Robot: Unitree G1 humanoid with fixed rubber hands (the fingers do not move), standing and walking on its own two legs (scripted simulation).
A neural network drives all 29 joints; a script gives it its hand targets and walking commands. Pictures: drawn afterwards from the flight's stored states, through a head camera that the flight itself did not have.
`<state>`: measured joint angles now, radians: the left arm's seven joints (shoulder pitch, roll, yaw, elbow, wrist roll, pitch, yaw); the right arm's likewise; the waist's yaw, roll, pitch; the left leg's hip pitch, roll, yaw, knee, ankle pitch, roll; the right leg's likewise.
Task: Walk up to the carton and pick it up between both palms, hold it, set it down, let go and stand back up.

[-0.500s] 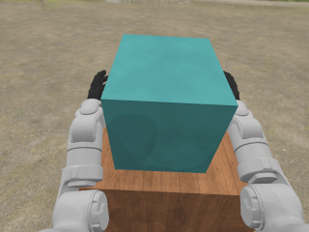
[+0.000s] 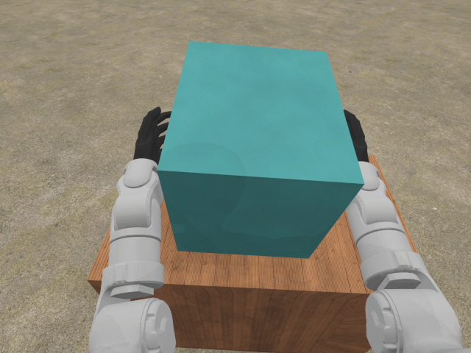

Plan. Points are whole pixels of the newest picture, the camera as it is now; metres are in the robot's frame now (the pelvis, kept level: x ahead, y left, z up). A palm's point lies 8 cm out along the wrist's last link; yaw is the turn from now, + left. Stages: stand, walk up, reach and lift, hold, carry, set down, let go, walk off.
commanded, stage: set down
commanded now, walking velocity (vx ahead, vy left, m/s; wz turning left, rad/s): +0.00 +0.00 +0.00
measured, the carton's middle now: (250, 153) +0.42 -0.01 +0.13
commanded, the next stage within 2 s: none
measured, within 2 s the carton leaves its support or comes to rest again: neither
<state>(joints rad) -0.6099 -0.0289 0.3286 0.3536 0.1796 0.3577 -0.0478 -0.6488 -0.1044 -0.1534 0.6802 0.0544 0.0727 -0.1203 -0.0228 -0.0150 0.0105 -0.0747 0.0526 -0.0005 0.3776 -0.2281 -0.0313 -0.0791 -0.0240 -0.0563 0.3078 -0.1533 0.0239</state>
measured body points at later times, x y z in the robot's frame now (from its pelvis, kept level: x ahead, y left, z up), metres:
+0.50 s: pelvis +0.00 +0.00 +0.00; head -0.02 +0.02 +0.45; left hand +0.39 +0.16 +0.14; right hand +0.39 -0.18 +0.13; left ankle -0.01 +0.14 -0.75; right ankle +0.01 -0.13 -0.75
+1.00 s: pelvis +0.03 +0.00 +0.00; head +0.03 +0.02 +0.45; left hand +0.42 +0.16 +0.11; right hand +0.41 -0.19 +0.11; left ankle -0.01 +0.14 -0.75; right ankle +0.01 -0.13 -0.75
